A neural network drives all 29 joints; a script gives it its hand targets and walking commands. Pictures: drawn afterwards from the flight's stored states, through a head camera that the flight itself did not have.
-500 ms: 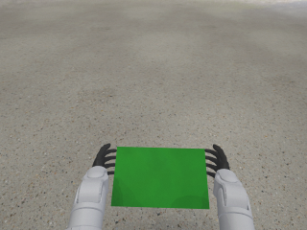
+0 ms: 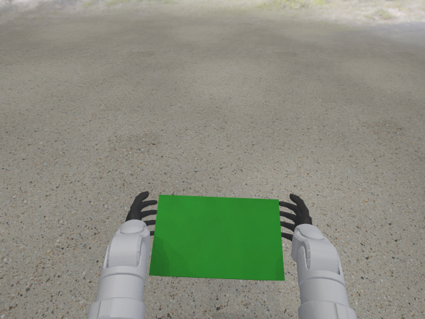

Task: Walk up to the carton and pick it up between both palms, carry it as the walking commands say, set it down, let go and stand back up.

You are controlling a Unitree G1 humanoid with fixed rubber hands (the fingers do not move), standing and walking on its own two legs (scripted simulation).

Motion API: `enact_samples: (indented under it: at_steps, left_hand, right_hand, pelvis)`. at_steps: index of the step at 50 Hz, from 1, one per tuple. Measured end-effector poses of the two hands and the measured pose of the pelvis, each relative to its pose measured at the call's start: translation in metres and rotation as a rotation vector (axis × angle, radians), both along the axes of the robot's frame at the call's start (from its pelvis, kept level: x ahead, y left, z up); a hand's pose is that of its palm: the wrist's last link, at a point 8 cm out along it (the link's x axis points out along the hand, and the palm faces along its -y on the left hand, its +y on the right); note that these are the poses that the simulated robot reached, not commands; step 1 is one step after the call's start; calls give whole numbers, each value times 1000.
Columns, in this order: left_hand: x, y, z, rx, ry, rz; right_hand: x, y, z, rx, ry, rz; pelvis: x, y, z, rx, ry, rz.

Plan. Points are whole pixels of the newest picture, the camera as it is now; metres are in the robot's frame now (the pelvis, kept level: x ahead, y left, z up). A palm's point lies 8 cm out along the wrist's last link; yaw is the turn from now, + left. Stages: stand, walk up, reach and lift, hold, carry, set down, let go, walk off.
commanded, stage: hold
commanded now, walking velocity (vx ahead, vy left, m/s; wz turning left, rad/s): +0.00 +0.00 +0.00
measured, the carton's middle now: (216, 242) +0.33 -0.01 -0.04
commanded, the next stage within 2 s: set down in 0.12 s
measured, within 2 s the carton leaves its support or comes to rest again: neither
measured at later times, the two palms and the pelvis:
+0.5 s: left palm (139, 236) +0.30 +0.16 +0.02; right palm (300, 239) +0.30 -0.17 +0.02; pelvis +0.01 +0.00 +0.00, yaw +0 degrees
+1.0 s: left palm (136, 261) +0.30 +0.18 -0.09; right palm (277, 260) +0.31 -0.15 -0.08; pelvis -0.02 +0.00 -0.03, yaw +0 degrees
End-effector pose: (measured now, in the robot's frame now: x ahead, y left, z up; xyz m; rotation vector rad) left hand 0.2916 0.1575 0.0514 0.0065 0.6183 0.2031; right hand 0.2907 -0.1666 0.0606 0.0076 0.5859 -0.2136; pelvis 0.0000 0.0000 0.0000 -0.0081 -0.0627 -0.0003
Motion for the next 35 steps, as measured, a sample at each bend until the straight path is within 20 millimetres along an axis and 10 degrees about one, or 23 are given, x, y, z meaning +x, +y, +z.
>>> enact_samples:
  at_steps: [12,35]
  left_hand:
    - [-3,-2,-15,-35,43,-4]
    - [13,8,-74,-47,94,-27]
  right_hand:
    - [8,-4,-2,-1,29,19]
    - [18,0,-71,15,108,43]
  pelvis:
    - [7,-6,3,6,-3,1]
    - [5,-2,-5,3,91,0]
